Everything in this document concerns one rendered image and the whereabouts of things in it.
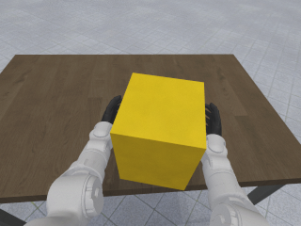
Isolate right robot forearm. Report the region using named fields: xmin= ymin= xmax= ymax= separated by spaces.
xmin=200 ymin=134 xmax=260 ymax=214

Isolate table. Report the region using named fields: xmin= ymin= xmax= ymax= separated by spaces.
xmin=0 ymin=54 xmax=301 ymax=226

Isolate robot left hand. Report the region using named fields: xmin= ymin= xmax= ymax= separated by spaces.
xmin=101 ymin=95 xmax=122 ymax=124

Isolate robot right upper arm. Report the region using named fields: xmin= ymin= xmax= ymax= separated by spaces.
xmin=210 ymin=202 xmax=270 ymax=226

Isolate carton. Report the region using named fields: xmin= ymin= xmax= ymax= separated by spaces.
xmin=110 ymin=73 xmax=207 ymax=190

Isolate robot right hand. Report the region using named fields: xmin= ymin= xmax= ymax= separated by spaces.
xmin=205 ymin=103 xmax=222 ymax=137

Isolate left robot forearm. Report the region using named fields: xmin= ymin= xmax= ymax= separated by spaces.
xmin=46 ymin=121 xmax=113 ymax=213

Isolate robot left upper arm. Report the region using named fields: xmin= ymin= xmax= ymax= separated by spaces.
xmin=24 ymin=174 xmax=104 ymax=226

